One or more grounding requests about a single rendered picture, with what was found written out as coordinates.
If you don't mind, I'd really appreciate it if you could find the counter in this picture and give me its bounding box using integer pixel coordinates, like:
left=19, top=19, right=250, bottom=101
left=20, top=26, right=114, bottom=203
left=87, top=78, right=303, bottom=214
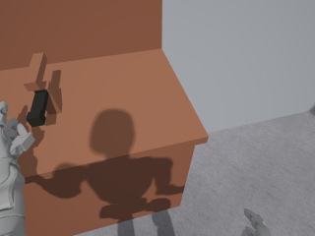
left=0, top=0, right=209, bottom=236

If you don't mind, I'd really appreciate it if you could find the robot left forearm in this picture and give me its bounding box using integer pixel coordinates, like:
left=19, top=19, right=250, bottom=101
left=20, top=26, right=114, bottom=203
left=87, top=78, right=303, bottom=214
left=0, top=157, right=28, bottom=236

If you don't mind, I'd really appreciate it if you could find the right robot hand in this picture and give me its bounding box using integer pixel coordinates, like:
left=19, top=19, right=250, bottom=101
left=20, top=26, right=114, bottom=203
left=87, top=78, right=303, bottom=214
left=241, top=208, right=273, bottom=236

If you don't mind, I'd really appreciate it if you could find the tap lever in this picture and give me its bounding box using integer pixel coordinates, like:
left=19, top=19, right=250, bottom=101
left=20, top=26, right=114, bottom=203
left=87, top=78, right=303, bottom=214
left=26, top=89, right=49, bottom=127

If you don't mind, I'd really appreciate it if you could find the left robot hand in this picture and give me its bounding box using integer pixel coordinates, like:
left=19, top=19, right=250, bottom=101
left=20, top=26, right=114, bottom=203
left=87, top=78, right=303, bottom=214
left=0, top=101, right=35, bottom=162

